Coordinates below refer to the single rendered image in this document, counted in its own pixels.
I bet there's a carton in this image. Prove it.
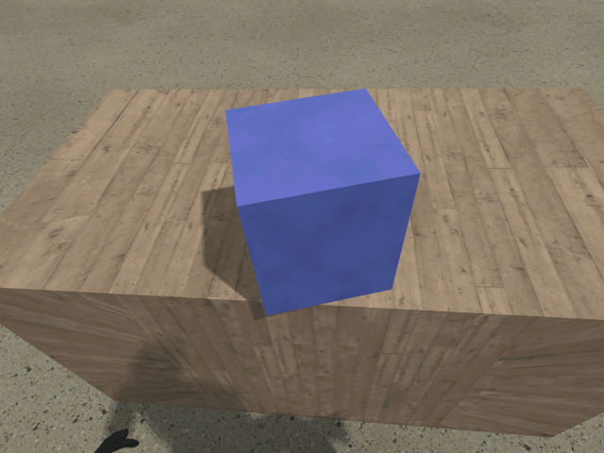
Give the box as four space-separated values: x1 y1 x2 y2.
226 89 421 316

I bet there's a pedestal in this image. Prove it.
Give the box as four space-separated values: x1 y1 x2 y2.
0 88 604 438

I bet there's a robot left hand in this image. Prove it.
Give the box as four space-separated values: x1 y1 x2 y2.
94 428 139 453

